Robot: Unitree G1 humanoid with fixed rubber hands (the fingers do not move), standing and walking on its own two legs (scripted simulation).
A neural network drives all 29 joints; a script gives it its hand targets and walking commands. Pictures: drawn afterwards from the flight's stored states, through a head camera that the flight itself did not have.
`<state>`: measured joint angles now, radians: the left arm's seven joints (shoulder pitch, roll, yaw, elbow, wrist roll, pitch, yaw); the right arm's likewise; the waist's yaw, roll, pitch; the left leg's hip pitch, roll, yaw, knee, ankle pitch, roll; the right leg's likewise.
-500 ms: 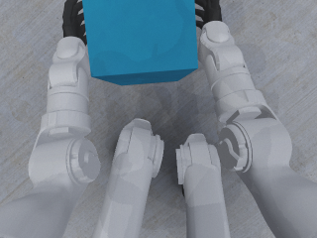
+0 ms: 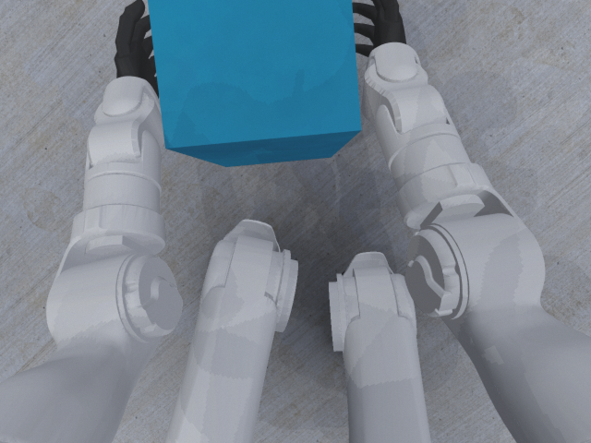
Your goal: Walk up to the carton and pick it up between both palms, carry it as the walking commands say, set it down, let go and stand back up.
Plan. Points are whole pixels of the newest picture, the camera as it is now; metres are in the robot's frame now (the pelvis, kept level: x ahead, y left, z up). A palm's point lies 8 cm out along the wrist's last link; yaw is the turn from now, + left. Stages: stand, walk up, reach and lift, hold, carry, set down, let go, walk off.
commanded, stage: set down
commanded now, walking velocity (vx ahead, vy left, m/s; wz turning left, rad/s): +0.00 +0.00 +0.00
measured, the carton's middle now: (266, 83) +0.50 +0.13 -0.22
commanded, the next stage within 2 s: none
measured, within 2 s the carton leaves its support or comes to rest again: rests again in 0.80 s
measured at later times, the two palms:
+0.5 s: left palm (147, 87) +0.45 +0.26 -0.17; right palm (382, 56) +0.54 +0.00 -0.17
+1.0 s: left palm (153, 92) +0.45 +0.26 -0.18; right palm (379, 58) +0.54 +0.00 -0.17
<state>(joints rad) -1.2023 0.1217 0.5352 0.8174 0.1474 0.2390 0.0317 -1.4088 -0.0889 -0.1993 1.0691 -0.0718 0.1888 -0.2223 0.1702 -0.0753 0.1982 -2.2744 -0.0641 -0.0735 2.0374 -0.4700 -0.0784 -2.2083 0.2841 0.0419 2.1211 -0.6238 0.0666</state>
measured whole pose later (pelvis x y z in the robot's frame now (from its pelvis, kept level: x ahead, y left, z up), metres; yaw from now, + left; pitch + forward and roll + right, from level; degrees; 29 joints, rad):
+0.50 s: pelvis +0.01 +0.00 -0.01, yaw +0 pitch +41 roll +0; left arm -1.19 0.13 0.52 0.86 0.13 0.20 0.04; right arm -1.40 -0.10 -0.16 1.11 -0.06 0.16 -0.23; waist 0.17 -0.08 0.20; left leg -2.29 -0.05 -0.06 2.07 -0.49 -0.07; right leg -2.22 0.26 0.03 2.15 -0.64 0.05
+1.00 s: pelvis +0.01 +0.00 -0.01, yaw +0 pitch +40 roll +1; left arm -1.20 0.14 0.49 0.93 0.10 0.15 0.04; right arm -1.40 -0.11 -0.13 1.12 -0.05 0.13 -0.21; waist 0.17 -0.07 0.22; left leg -2.29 -0.03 -0.05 2.08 -0.49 -0.06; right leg -2.23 0.23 0.02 2.17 -0.64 0.04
